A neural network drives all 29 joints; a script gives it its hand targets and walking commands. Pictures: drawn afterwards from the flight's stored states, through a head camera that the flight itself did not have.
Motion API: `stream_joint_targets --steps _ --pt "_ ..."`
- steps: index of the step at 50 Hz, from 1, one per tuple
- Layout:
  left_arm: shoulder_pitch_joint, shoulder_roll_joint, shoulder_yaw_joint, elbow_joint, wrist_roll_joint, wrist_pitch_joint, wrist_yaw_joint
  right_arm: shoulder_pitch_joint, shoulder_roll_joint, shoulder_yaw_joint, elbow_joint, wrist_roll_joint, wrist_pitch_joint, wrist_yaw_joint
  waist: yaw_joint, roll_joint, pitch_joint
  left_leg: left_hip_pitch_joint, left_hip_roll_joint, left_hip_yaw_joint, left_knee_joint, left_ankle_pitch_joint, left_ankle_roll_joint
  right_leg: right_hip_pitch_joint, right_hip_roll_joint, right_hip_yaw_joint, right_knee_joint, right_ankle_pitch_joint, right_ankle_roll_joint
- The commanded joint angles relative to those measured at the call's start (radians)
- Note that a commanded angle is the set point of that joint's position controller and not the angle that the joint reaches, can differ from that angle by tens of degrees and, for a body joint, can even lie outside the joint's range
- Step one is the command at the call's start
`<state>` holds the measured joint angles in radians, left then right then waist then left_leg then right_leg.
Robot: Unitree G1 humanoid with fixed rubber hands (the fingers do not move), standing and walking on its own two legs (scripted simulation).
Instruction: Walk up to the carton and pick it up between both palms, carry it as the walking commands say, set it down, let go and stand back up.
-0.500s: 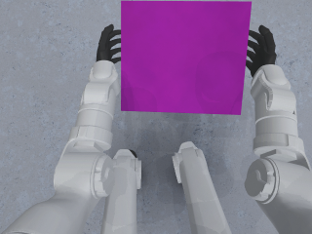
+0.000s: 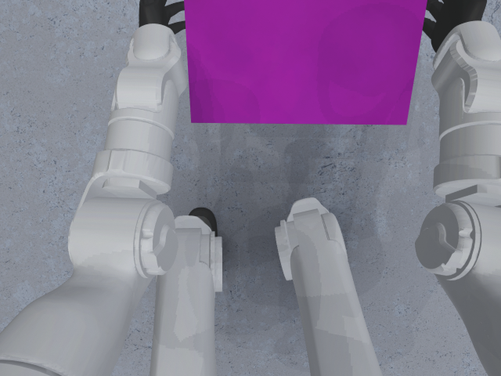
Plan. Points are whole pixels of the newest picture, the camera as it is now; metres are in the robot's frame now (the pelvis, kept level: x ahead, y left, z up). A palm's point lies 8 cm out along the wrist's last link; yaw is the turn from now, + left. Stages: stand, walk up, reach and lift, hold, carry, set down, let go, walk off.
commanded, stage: set down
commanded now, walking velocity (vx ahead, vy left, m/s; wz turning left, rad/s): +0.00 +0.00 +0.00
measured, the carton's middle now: (294, 35) +0.54 -0.12 -0.23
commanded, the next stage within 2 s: none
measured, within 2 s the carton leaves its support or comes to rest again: rests again in 1.36 s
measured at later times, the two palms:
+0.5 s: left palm (169, 41) +0.56 +0.06 -0.23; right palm (418, 25) +0.52 -0.29 -0.21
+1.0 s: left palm (177, 41) +0.56 +0.05 -0.25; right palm (416, 35) +0.51 -0.29 -0.24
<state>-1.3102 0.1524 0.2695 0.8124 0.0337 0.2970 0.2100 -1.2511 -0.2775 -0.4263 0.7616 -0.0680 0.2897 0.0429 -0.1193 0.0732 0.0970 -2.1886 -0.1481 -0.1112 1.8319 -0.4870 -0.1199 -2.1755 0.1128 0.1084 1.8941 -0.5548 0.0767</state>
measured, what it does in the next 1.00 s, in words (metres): lowers itself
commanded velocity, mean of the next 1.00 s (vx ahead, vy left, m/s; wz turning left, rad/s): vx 0.00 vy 0.00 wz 0.00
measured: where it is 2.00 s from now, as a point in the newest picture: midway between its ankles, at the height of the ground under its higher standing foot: (255, 261)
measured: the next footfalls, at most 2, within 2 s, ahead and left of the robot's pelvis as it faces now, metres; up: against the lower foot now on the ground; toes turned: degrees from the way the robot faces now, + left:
none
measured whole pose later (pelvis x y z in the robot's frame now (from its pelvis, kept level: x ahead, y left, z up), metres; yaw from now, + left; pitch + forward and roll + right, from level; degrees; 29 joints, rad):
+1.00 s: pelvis -0.01 +0.01 -0.06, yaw -3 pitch +34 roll +2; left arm -1.53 0.25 0.22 0.93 -0.11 0.24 0.22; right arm -1.53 -0.47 -0.20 0.96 0.11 0.26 0.03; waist -0.10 0.07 0.52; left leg -2.14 -0.12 -0.06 2.12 -0.58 -0.09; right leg -2.15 0.05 0.06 2.16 -0.60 0.04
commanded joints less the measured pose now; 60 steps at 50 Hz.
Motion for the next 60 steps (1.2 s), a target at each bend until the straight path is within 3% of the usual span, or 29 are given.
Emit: stream_joint_targets --steps 1,6,9,11,12,14,16,17,19,20,22,23,27,28,30,32,35,36,37,38,39,41,45,47,50,57,58,59,60 --pt "-0.684 -0.867 -0.421 -0.202 -0.161 -0.088 -0.24 -0.624 0.792 0.5 -0.169 0.184 -0.041 0.242 -0.077 0.022 -1.476 0.699 -0.045 0.257 0.017 0.293 0.054 0.687 -0.022 -0.22 -0.135 0.501 0.009" --pt "-0.786 -0.809 -0.51 -0.332 -0.231 -0.095 -0.227 -0.71 0.724 0.577 -0.248 0.24 -0.045 0.216 -0.092 -0.043 -1.713 0.79 -0.036 0.245 0.073 0.365 0.061 0.847 -0.031 -0.232 -0.063 0.632 0.006" --pt "-0.82 -0.764 -0.518 -0.379 -0.237 -0.085 -0.217 -0.767 0.708 0.62 -0.285 0.269 -0.043 0.192 -0.058 -0.042 -1.863 0.83 -0.025 0.261 0.108 0.367 0.058 1.021 -0.041 -0.212 -0.024 0.68 -0.009" --pt "-0.801 -0.724 -0.501 -0.273 -0.223 -0.073 -0.223 -0.764 0.677 0.629 -0.171 0.271 -0.027 0.185 -0.042 -0.068 -1.738 0.757 -0.012 0.263 0.122 0.315 0.071 1.062 -0.05 -0.195 -0.009 0.697 -0.018" --pt "-0.81 -0.717 -0.506 -0.282 -0.239 -0.083 -0.226 -0.79 0.679 0.667 -0.205 0.289 -0.039 0.182 -0.047 -0.134 -1.689 0.678 -0.013 0.253 0.137 0.309 0.081 1.1 -0.055 -0.175 0.004 0.748 -0.007" --pt "-0.885 -0.704 -0.514 -0.35 -0.267 -0.099 -0.232 -0.866 0.696 0.699 -0.263 0.319 -0.05 0.181 -0.018 -0.157 -1.68 0.615 -0.013 0.261 0.151 0.271 0.084 1.133 -0.055 -0.16 0.015 0.719 0.005" --pt "-0.919 -0.695 -0.499 -0.315 -0.296 -0.1 -0.238 -0.939 0.697 0.688 -0.298 0.326 -0.056 0.171 -0.04 -0.188 -1.687 0.597 -0.013 0.254 0.174 0.253 0.106 1.115 -0.058 -0.163 0.035 0.686 0.008" --pt "-0.949 -0.693 -0.487 -0.337 -0.308 -0.108 -0.236 -0.963 0.666 0.686 -0.314 0.329 -0.071 0.163 -0.041 -0.175 -1.662 0.566 -0.017 0.255 0.188 0.256 0.099 1.118 -0.065 -0.152 0.049 0.692 -0.004" --pt "-0.955 -0.673 -0.441 -0.218 -0.299 -0.108 -0.236 -0.934 0.627 0.621 -0.17 0.3 -0.075 0.16 -0.029 -0.109 -1.402 0.549 -0.015 0.247 0.172 0.194 0.103 0.883 -0.062 -0.165 0.034 0.519 -0.018" --pt "-0.94 -0.669 -0.419 -0.138 -0.281 -0.107 -0.244 -0.836 0.629 0.574 0.001 0.267 -0.065 0.171 -0.048 -0.064 -1.237 0.529 -0.004 0.244 0.163 0.135 0.095 0.771 -0.062 -0.163 0.021 0.41 -0.037" --pt "-0.85 -0.684 -0.351 0.005 -0.219 -0.101 -0.26 -0.721 0.643 0.485 0.158 0.209 -0.059 0.205 -0.046 0.005 -0.988 0.503 0.007 0.232 0.154 0.057 0.084 0.553 -0.051 -0.171 0.02 0.264 -0.058" --pt "-0.823 -0.679 -0.341 -0.003 -0.23 -0.101 -0.266 -0.701 0.651 0.481 0.155 0.197 -0.05 0.219 -0.082 -0.027 -1.01 0.56 0.011 0.216 0.161 0.081 0.089 0.542 -0.054 -0.193 0.02 0.254 -0.045" --pt "-0.924 -0.752 -0.395 -0.158 -0.237 -0.122 -0.26 -0.777 0.703 0.48 0.044 0.243 -0.077 0.246 -0.09 0.073 -1.268 0.693 0.009 0.232 0.209 0.257 0.062 0.602 -0.053 -0.18 0.042 0.439 -0.049" --pt "-0.944 -0.738 -0.408 -0.169 -0.256 -0.125 -0.254 -0.76 0.683 0.468 0.052 0.252 -0.084 0.238 -0.114 0.055 -1.268 0.66 0.003 0.236 0.21 0.258 0.063 0.619 -0.055 -0.191 0.049 0.471 -0.05" --pt "-0.954 -0.726 -0.393 -0.17 -0.257 -0.122 -0.25 -0.818 0.689 0.458 0.042 0.253 -0.079 0.233 -0.088 0.062 -1.29 0.679 0.0 0.244 0.204 0.238 0.069 0.613 -0.059 -0.184 0.05 0.429 -0.053" --pt "-0.959 -0.742 -0.423 -0.186 -0.283 -0.119 -0.246 -0.834 0.654 0.472 0.015 0.26 -0.077 0.232 -0.122 0.059 -1.309 0.717 0.004 0.226 0.203 0.229 0.071 0.617 -0.054 -0.199 0.061 0.394 -0.055" --pt "-0.899 -0.734 -0.385 -0.114 -0.258 -0.095 -0.25 -0.817 0.641 0.472 0.043 0.225 -0.055 0.24 -0.104 0.041 -1.241 0.713 0.004 0.233 0.198 0.195 0.066 0.626 -0.062 -0.206 0.054 0.347 -0.058" --pt "-0.882 -0.742 -0.401 -0.066 -0.263 -0.092 -0.256 -0.789 0.655 0.481 0.094 0.217 -0.046 0.246 -0.127 -0.005 -1.154 0.654 0.002 0.229 0.202 0.177 0.073 0.591 -0.064 -0.21 0.052 0.34 -0.059" --pt "-0.869 -0.731 -0.377 -0.102 -0.255 -0.1 -0.258 -0.808 0.694 0.503 0.014 0.237 -0.052 0.249 -0.088 -0.033 -1.195 0.656 -0.001 0.225 0.212 0.23 0.081 0.651 -0.067 -0.191 0.061 0.408 -0.048" --pt "-0.853 -0.747 -0.4 -0.12 -0.274 -0.102 -0.256 -0.841 0.656 0.517 -0.033 0.253 -0.058 0.252 -0.102 -0.046 -1.234 0.684 -0.004 0.221 0.217 0.249 0.082 0.642 -0.068 -0.207 0.069 0.413 -0.046" --pt "-0.889 -0.731 -0.401 -0.134 -0.256 -0.101 -0.253 -0.826 0.677 0.52 0.006 0.259 -0.058 0.253 -0.082 -0.042 -1.22 0.659 -0.008 0.238 0.216 0.233 0.076 0.652 -0.068 -0.193 0.057 0.42 -0.05" --pt "-0.846 -0.732 -0.395 -0.155 -0.256 -0.109 -0.246 -0.919 0.664 0.567 -0.13 0.313 -0.079 0.255 -0.036 -0.069 -1.326 0.704 -0.008 0.227 0.233 0.326 0.092 0.704 -0.07 -0.196 0.095 0.521 -0.033" --pt "-0.784 -0.752 -0.37 -0.085 -0.246 -0.103 -0.251 -0.851 0.686 0.576 -0.053 0.299 -0.078 0.244 -0.016 -0.105 -1.215 0.596 -0.018 0.231 0.22 0.292 0.101 0.725 -0.059 -0.183 0.085 0.518 -0.042" --pt "-0.753 -0.752 -0.344 -0.055 -0.227 -0.109 -0.264 -0.829 0.69 0.561 -0.021 0.29 -0.079 0.246 -0.005 -0.077 -1.128 0.553 -0.013 0.236 0.226 0.271 0.097 0.696 -0.059 -0.167 0.081 0.51 -0.043" --pt "-0.792 -0.719 -0.364 -0.067 -0.23 -0.111 -0.275 -0.789 0.686 0.528 0.049 0.269 -0.073 0.249 -0.042 -0.053 -1.084 0.527 -0.006 0.231 0.229 0.206 0.098 0.625 -0.055 -0.173 0.088 0.421 -0.057" --pt "-0.781 -0.7 -0.338 -0.02 -0.197 -0.116 -0.286 -0.755 0.655 0.474 0.126 0.248 -0.077 0.252 -0.051 0.02 -0.953 0.519 0.004 0.222 0.235 0.169 0.091 0.526 -0.063 -0.154 0.084 0.355 -0.068" --pt "-0.801 -0.706 -0.349 -0.033 -0.212 -0.117 -0.284 -0.739 0.638 0.451 0.162 0.228 -0.076 0.252 -0.088 0.021 -0.907 0.492 0.0 0.22 0.232 0.164 0.083 0.492 -0.064 -0.162 0.076 0.35 -0.075" --pt "-0.779 -0.707 -0.347 -0.017 -0.203 -0.12 -0.283 -0.747 0.644 0.452 0.134 0.245 -0.087 0.255 -0.06 0.066 -0.906 0.51 0.007 0.22 0.232 0.182 0.084 0.476 -0.065 -0.151 0.083 0.351 -0.075" --pt "-0.762 -0.72 -0.333 -0.01 -0.201 -0.119 -0.286 -0.739 0.643 0.448 0.145 0.23 -0.085 0.257 -0.067 0.037 -0.89 0.477 0.003 0.215 0.229 0.177 0.083 0.463 -0.065 -0.153 0.081 0.355 -0.075"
